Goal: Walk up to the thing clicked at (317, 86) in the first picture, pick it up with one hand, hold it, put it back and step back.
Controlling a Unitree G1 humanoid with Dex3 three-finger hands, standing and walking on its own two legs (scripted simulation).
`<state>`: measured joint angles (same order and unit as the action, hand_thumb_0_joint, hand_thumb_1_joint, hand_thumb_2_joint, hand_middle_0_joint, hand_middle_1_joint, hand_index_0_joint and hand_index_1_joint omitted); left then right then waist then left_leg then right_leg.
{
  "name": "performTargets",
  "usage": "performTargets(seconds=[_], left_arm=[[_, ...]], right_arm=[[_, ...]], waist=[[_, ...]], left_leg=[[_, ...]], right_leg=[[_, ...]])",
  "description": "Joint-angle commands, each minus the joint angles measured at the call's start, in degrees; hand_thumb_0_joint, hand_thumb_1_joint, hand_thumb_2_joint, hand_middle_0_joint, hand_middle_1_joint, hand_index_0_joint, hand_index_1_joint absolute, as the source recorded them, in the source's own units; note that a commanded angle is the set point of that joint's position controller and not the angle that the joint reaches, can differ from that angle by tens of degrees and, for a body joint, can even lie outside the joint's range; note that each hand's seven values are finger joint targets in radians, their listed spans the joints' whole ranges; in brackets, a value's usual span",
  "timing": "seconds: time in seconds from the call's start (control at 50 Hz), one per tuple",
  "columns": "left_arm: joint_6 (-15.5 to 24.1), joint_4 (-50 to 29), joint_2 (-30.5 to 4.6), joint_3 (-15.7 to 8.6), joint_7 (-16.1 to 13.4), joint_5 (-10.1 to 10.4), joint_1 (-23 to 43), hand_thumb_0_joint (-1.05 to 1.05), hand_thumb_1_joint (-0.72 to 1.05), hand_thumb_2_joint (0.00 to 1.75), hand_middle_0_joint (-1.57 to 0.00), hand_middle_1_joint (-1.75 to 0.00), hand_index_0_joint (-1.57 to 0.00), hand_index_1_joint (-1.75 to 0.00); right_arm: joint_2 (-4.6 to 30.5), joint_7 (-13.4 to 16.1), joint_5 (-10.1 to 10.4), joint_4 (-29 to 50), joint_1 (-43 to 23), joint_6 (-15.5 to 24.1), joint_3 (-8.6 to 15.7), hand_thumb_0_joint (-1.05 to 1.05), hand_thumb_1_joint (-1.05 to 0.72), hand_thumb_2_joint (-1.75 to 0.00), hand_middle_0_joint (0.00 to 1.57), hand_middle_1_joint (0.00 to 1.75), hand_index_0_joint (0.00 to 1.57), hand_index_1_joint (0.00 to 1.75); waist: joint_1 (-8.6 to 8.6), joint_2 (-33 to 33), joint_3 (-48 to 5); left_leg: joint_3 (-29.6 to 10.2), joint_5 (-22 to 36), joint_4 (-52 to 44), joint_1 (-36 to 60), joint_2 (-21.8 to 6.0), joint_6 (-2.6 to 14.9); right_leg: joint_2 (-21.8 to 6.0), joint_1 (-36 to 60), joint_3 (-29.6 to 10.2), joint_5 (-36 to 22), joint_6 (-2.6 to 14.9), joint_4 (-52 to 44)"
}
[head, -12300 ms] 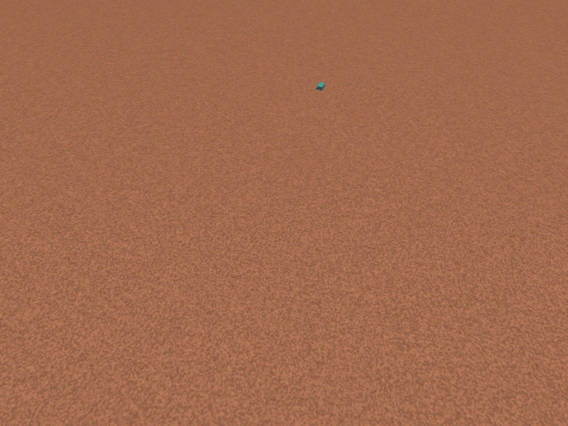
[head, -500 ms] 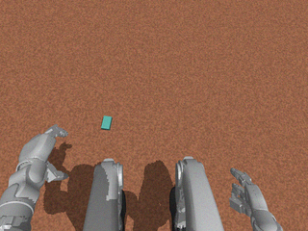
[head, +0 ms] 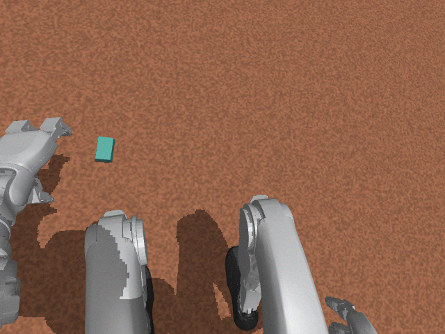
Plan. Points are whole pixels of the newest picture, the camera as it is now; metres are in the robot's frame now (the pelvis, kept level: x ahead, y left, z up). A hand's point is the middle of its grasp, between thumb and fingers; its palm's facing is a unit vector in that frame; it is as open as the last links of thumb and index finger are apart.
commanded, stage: rise first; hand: left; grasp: from above
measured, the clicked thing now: (105, 149) +0.53 +0.22 -0.36
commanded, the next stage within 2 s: approach in 1.02 s
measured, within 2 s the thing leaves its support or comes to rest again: neither
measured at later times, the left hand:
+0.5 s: hand (55, 158) +0.45 +0.28 -0.19, palm faces -0.50 -0.05 -0.86, open 14.1 cm
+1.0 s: hand (63, 152) +0.47 +0.27 -0.21, palm faces -0.48 +0.02 -0.88, open 14.1 cm
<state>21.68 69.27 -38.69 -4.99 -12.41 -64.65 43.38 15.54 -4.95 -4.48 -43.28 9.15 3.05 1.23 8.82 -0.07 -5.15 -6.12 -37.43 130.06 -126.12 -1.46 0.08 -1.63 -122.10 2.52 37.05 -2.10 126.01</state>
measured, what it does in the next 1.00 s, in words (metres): stands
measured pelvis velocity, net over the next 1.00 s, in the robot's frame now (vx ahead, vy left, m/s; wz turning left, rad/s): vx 0.01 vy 0.00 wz -0.04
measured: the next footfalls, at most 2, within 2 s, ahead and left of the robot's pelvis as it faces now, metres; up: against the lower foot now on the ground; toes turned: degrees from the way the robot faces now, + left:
none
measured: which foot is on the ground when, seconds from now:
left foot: down 0.00-1.00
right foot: down 0.00-1.00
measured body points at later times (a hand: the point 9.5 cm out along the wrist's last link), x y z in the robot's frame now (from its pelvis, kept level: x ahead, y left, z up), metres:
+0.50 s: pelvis +0.01 +0.00 -0.03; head +0.24 +0.07 +0.35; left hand +0.47 +0.28 -0.14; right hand +0.07 -0.28 -0.14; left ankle +0.09 +0.12 -0.34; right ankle +0.11 -0.13 -0.34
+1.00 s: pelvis +0.01 +0.00 -0.05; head +0.25 +0.06 +0.33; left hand +0.49 +0.27 -0.16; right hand +0.05 -0.28 -0.15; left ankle +0.09 +0.12 -0.34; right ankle +0.11 -0.13 -0.34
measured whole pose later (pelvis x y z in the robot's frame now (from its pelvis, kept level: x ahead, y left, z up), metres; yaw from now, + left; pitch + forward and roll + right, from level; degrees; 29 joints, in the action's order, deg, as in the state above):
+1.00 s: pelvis +0.01 +0.00 -0.05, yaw -2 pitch +33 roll -8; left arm 23.5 80.6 -45.8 -4.1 -21.5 -78.4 53.2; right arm 14.9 -6.8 -9.6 -43.2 7.3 -0.4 -3.0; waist 14.1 -1.5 -1.4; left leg -8.7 -39.2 139.4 -133.5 -1.1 -0.7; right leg -0.8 -129.0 3.8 38.1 -2.3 134.3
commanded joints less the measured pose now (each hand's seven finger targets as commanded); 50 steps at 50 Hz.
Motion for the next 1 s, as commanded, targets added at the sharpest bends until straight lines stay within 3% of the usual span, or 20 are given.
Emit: performTargets(seconds=[0.0, 0.08, 0.16, 0.26, 0.32, 0.38, 0.4, 0.54, 0.66, 0.76, 0.82, 0.86, 0.98], left_arm=[[-0.35, -5.56, -14.99, -2.15, -4.50, -2.18, 18.96, 0.00, -0.47, 0.97, -0.05, -0.93, -0.07, -0.90], [-1.21, -4.59, -14.96, -1.25, -5.07, -3.73, 22.21, 0.00, -0.48, 0.96, -0.05, -0.93, -0.07, -0.90], [-1.62, -2.16, -15.61, -0.99, -4.68, -4.70, 21.81, 0.00, -0.48, 0.96, -0.05, -0.92, -0.07, -0.90], [-0.37, -2.78, -18.41, -2.00, -4.62, -5.63, 23.47, 0.00, -0.49, 0.96, -0.05, -0.91, -0.07, -0.89], [0.84, -0.95, -17.59, -1.64, -5.07, -6.50, 22.99, 0.00, -0.49, 0.96, -0.06, -0.91, -0.08, -0.89], [1.93, -0.21, -19.15, -1.96, -5.93, -7.69, 23.31, 0.00, -0.49, 0.96, -0.06, -0.91, -0.08, -0.89], [2.11, -0.19, -19.57, -2.35, -6.23, -7.80, 23.32, 0.00, -0.48, 0.95, -0.06, -0.92, -0.08, -0.90], [2.95, 0.53, -19.99, -1.88, -8.64, -9.83, 25.69, 0.00, -0.49, 0.95, -0.05, -0.93, -0.08, -0.90], [2.53, 1.76, -20.05, -1.01, -10.10, -11.32, 26.96, 0.00, -0.49, 0.95, -0.05, -0.94, -0.08, -0.91], [2.06, 2.65, -21.51, -1.91, -11.01, -11.64, 27.18, 0.00, -0.49, 0.95, -0.05, -0.94, -0.08, -0.91], [1.78, 3.31, -20.89, -1.03, -11.02, -12.16, 26.40, 0.00, -0.48, 0.95, -0.05, -0.95, -0.08, -0.91], [1.51, 4.25, -22.07, -1.88, -11.15, -12.59, 25.89, 0.00, -0.48, 0.95, -0.05, -0.95, -0.08, -0.92], [2.02, 3.43, -22.23, -1.40, -11.16, -12.69, 26.63, 0.00, -0.48, 0.94, -0.05, -0.95, -0.08, -0.91]], right_arm=[[13.16, -0.01, -0.83, 1.99, 8.19, -0.47, 3.89, 0.00, -0.87, -0.90, 0.20, 0.30, 0.20, 0.30], [13.48, -0.33, -1.53, 1.47, 9.09, -1.39, 4.00, 0.00, -0.88, -0.90, 0.20, 0.30, 0.20, 0.30], [13.35, -0.65, -2.01, 1.48, 9.22, -2.11, 3.61, 0.00, -0.88, -0.90, 0.20, 0.30, 0.20, 0.30], [13.12, -1.05, -2.90, 1.28, 9.60, -2.97, 2.77, 0.00, -0.89, -0.90, 0.20, 0.30, 0.20, 0.30], [13.17, -1.16, -3.37, 1.37, 9.57, -3.49, 2.23, 0.00, -0.89, -0.90, 0.20, 0.30, 0.20, 0.30], [12.96, -1.22, -3.79, 1.27, 9.17, -3.85, 1.47, 0.00, -0.89, -0.90, 0.20, 0.30, 0.20, 0.30], [13.05, -1.20, -3.77, 1.25, 8.58, -3.92, 1.54, 0.00, -0.89, -0.90, 0.20, 0.30, 0.20, 0.30], [13.67, -1.10, -4.14, 1.16, 8.49, -4.25, 1.41, 0.00, -0.90, -0.90, 0.20, 0.30, 0.20, 0.30], [13.92, -0.95, -4.51, 0.89, 8.81, -3.92, 1.19, 0.00, -0.90, -0.90, 0.20, 0.30, 0.20, 0.30], [14.00, -1.06, -4.85, 0.57, 9.42, -3.75, 0.84, 0.00, -0.90, -0.90, 0.20, 0.30, 0.20, 0.30], [13.94, -1.11, -5.17, 0.78, 9.16, -3.65, 0.39, 0.00, -0.90, -0.90, 0.20, 0.30, 0.20, 0.30], [14.09, -1.11, -5.00, 0.53, 9.36, -3.60, 0.51, 0.00, -0.90, -0.90, 0.20, 0.30, 0.20, 0.30], [14.03, -1.25, -5.39, 0.64, 8.74, -3.58, 0.09, 0.00, -0.90, -0.90, 0.20, 0.30, 0.20, 0.30]], waist=[[0.07, 14.83, -36.75], [1.46, 15.33, -37.13], [1.71, 13.71, -36.66], [2.06, 13.26, -37.66], [2.86, 12.42, -37.26], [2.94, 12.52, -36.16], [2.21, 12.75, -35.77], [3.33, 14.97, -34.90], [4.27, 15.91, -34.52], [4.51, 15.05, -35.61], [4.80, 15.75, -34.49], [4.37, 15.27, -34.32], [4.68, 15.71, -34.22]], left_leg=[[2.50, 4.78, -15.38, 31.81, 1.73, 0.71], [2.30, 7.17, -13.62, 31.98, 1.63, 0.72], [2.37, 6.90, -12.51, 30.61, 1.82, 1.03], [3.58, 9.15, -9.44, 27.91, 2.05, 1.58], [3.52, 10.25, -7.98, 27.02, 2.08, 1.72], [3.79, 9.07, -7.16, 24.33, 2.26, 1.95], [3.74, 8.27, -7.25, 24.70, 2.16, 1.82], [2.89, 5.55, -7.29, 25.18, 2.02, 1.49], [2.94, 6.66, -6.18, 25.16, 2.01, 1.44], [3.05, 7.52, -5.37, 24.00, 2.10, 1.69], [3.29, 7.40, -5.10, 23.68, 2.23, 1.67], [3.09, 7.66, -4.91, 23.71, 2.13, 1.65], [3.18, 6.42, -4.83, 22.51, 2.30, 1.65]], right_leg=[[1.77, 11.12, 4.76, -5.35, 3.98, -11.37], [1.68, 10.74, 5.12, -7.37, 3.86, -10.17], [1.87, 10.92, 5.25, -7.10, 3.97, -9.92], [2.39, 14.15, 5.00, -9.38, 3.75, -9.20], [2.61, 14.18, 4.93, -10.37, 3.64, -8.69], [2.81, 14.93, 4.57, -9.77, 3.58, -8.55], [2.81, 13.64, 4.55, -8.79, 3.75, -8.39], [3.13, 9.40, 5.59, -6.24, 4.05, -7.09], [3.19, 8.69, 5.83, -7.45, 3.91, -6.26], [3.14, 10.06, 5.82, -8.53, 3.67, -5.63], [3.15, 10.10, 5.74, -8.56, 3.72, -5.76], [3.13, 9.25, 5.84, -8.60, 3.80, -5.19], [3.34, 9.48, 5.95, -7.62, 3.84, -5.36]])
